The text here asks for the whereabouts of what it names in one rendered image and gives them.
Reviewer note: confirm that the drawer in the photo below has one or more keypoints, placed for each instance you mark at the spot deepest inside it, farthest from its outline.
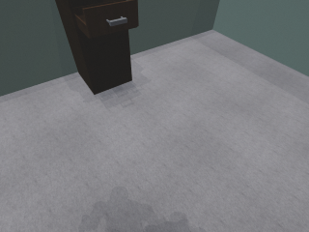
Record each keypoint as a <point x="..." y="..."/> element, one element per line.
<point x="91" y="19"/>

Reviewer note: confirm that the cabinet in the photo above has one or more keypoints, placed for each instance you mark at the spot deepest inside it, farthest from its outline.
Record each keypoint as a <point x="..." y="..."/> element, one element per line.
<point x="103" y="62"/>

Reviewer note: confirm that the handle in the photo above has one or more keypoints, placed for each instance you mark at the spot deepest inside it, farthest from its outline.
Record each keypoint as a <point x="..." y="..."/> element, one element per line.
<point x="118" y="21"/>

